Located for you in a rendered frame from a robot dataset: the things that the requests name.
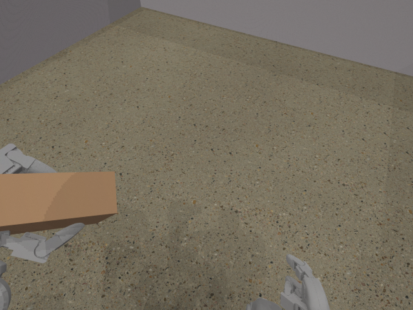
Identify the right robot hand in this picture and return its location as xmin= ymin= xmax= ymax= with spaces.
xmin=280 ymin=254 xmax=330 ymax=310

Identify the sponge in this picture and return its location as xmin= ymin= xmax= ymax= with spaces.
xmin=0 ymin=171 xmax=117 ymax=234

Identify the left robot hand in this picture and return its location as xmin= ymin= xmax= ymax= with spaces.
xmin=0 ymin=143 xmax=85 ymax=264

